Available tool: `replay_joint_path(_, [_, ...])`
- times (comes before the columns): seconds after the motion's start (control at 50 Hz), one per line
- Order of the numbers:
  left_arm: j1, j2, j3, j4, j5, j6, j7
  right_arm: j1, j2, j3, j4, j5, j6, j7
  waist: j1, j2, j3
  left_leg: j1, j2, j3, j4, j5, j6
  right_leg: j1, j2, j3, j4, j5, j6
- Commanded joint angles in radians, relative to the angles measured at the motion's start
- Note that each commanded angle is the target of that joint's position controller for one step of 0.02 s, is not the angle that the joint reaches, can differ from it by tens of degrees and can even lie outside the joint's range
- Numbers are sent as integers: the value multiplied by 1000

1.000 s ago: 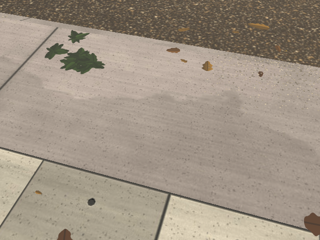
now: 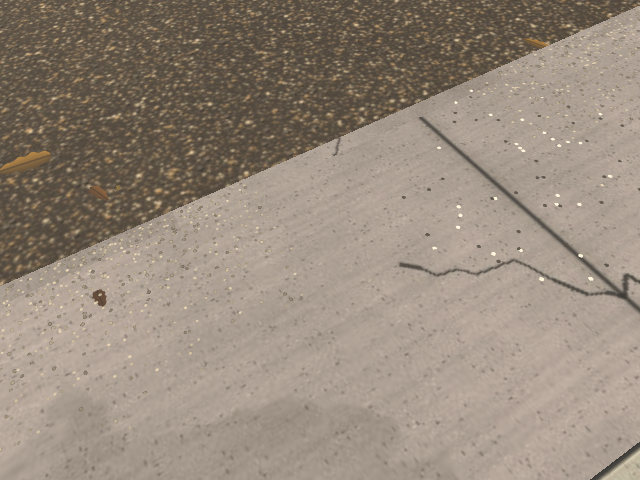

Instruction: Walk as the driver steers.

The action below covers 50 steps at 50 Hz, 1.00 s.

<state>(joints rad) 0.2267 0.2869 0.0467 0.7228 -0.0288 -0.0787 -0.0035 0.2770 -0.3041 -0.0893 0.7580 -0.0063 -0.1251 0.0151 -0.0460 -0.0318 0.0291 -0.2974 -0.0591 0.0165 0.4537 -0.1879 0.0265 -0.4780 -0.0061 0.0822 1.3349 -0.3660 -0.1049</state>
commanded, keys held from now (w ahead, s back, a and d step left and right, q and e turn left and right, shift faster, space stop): w+q+shift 0.14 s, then q+shift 0.86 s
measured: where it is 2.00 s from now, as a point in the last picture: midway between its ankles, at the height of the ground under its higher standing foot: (307, 415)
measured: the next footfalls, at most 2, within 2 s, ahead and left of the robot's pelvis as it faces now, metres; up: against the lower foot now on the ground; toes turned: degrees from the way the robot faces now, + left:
right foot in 0.24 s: +0.41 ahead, -0.16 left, +0.00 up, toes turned +8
left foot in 0.64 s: +0.49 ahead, +0.13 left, +0.00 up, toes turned +31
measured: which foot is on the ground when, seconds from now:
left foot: down 0.00-0.26, up 0.28-0.62, down 0.64-1.00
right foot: up 0.00-0.22, down 0.24-0.64, up 0.66-1.00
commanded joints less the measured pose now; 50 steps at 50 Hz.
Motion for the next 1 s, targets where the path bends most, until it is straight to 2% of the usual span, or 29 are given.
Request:
replay_joint_path(0.02, [-27,-45,-30,-119,5,-24,-11,43,10,23,-11,20,-14,16,65,68,13,122,261,-464,-290,-187,238,-234,-115,59,-120,-13,3])
replay_joint_path(0.04, [-58,-43,-36,-140,17,-30,-10,40,-10,20,-10,32,-14,13,77,64,46,84,265,-460,-306,-160,250,-258,-130,48,-192,14,19])
replay_joint_path(0.08, [-109,-23,-47,-165,37,-46,-18,18,-75,5,-29,37,-13,-1,84,45,66,-6,246,-391,-314,-100,238,-195,-137,33,-370,172,50])
replay_joint_path(0.14, [-204,12,-47,-184,28,-64,-33,59,-150,-12,-48,48,-14,-5,49,62,49,-180,202,-287,-329,-57,195,132,-56,-40,-585,346,102])
replay_joint_path(0.2, [-203,85,-5,-188,27,-71,-21,168,-128,1,-15,48,22,-11,48,71,39,-26,192,-301,-161,117,120,231,8,-52,-770,356,103])
replay_joint_path(0.22, [-131,118,18,-179,35,-74,-14,187,-130,4,-9,44,35,-12,94,82,-16,4,147,-271,1,288,77,328,23,-72,-807,358,84])
replay_joint_path(0.24, [10,149,36,-163,50,-76,-6,165,-118,10,-28,36,37,-14,178,102,-113,-94,95,-243,236,314,23,527,-42,-43,-776,446,55])
replay_joint_path(0.26, [197,247,59,-149,67,-61,12,184,-10,42,-66,-2,34,-22,218,-103,-310,-279,22,-151,637,-126,-38,802,-328,216,-736,701,-9])
replay_joint_path(0.28, [193,284,60,-160,82,-41,-6,357,42,63,-94,46,27,-25,115,-412,-533,-416,-3,-167,924,-427,-64,900,-549,670,-868,706,-174])
replay_joint_path(0.3, [134,188,44,-164,65,-29,-10,311,-41,39,-80,63,46,-35,113,-243,-427,-498,69,-167,1027,-365,-81,797,-492,619,-896,622,-163])
replay_joint_path(0.32, [94,118,27,-154,48,-18,-6,215,-53,31,-97,59,66,-43,112,-180,-281,-549,99,-107,1047,-319,-86,681,-455,411,-882,690,-134])
replay_joint_path(0.34, [28,75,15,-144,47,-10,-7,180,-52,25,-102,44,86,-47,77,-94,-211,-514,132,-86,1015,-278,-87,550,-402,279,-900,741,-115])
replay_joint_path(0.36, [-29,51,14,-135,44,-8,-6,155,-55,13,-110,31,105,-46,43,-96,-147,-469,162,-86,954,-261,-83,429,-359,173,-933,725,-97])
replay_joint_path(0.38, [-80,56,20,-122,48,-9,-3,152,-34,10,-120,35,126,-40,7,-123,-102,-406,185,-85,902,-257,-81,322,-346,95,-981,661,-81])
replay_joint_path(0.42, [-148,72,31,-101,47,-19,9,78,0,15,-152,31,148,-36,-5,-110,-40,-373,189,-61,763,-197,-86,232,-332,-15,-1047,644,-84])
replay_joint_path(0.48, [-188,116,49,-75,31,-15,33,26,11,21,-160,16,148,-6,-3,-67,-81,-258,181,-32,474,62,-53,251,-306,-156,-1028,642,-60])
replay_joint_path(0.56, [-181,167,68,-47,-7,-2,28,-49,-52,-2,-185,22,162,39,14,-62,-91,-145,132,42,289,106,1,310,-320,-240,-952,616,-15])
replay_joint_path(0.6, [-172,191,80,-37,-24,7,22,-44,-98,-25,-197,21,167,40,-5,-48,-94,-77,86,87,216,66,45,340,-315,-269,-839,690,16])
replay_joint_path(0.62, [-164,183,79,-32,-30,14,19,18,-128,-44,-183,18,164,30,-41,-11,-118,25,42,110,153,98,79,323,-281,-300,-704,713,46])
replay_joint_path(0.64, [-112,157,72,-29,-12,22,13,117,-193,-74,-161,16,158,11,-83,92,-139,199,25,47,87,284,129,204,-218,-312,-470,564,95])
replay_joint_path(0.66, [-32,59,42,-69,52,25,6,60,-331,-94,-201,20,157,-8,35,423,-132,375,259,-360,76,751,267,-129,-53,-306,-119,-291,177])
replay_joint_path(0.68, [-13,124,42,-86,48,23,2,31,-325,-79,-269,-16,132,10,16,364,-357,476,402,-744,-69,406,426,-255,38,-38,70,-358,178])
replay_joint_path(0.7, [-108,179,54,-96,17,19,2,18,-271,-64,-276,-9,112,26,-23,193,-325,436,388,-699,-135,234,378,-292,17,31,64,-252,148])
replay_joint_path(0.72, [-144,168,50,-107,19,19,10,-15,-244,-56,-269,14,104,21,2,127,-235,351,347,-634,-138,137,320,-299,0,41,-6,-171,129])
replay_joint_path(0.74, [-144,158,49,-90,37,24,22,-58,-206,-45,-276,33,110,11,30,66,-182,265,304,-569,-133,108,270,-274,-27,51,-80,-119,127])
replay_joint_path(0.78, [-135,163,53,-79,45,36,25,-138,-190,-37,-307,17,129,-13,73,87,-164,113,233,-475,-132,173,229,-144,-21,52,-211,-48,129])
replay_joint_path(0.8, [-129,145,50,-70,45,38,24,-149,-192,-39,-313,9,134,-21,77,89,-170,90,207,-447,-124,223,222,-113,1,40,-266,-24,139])
replay_joint_path(0.88, [-149,93,34,-59,36,48,23,-121,-206,-50,-309,20,153,-49,61,86,-191,84,174,-471,-104,183,212,-80,56,56,-439,39,175])
replay_joint_path(1.0, [-193,100,42,-70,27,47,13,-127,-188,-49,-314,21,175,-49,30,181,-143,29,131,-565,-99,-31,168,11,88,77,-622,84,166])
Velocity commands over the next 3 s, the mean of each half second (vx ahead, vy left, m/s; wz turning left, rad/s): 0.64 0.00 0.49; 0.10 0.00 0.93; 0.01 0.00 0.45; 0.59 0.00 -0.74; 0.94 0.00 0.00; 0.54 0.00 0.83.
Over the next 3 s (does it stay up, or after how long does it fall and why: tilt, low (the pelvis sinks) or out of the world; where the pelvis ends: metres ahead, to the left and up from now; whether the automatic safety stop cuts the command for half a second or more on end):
stays up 1.42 0.35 -0.11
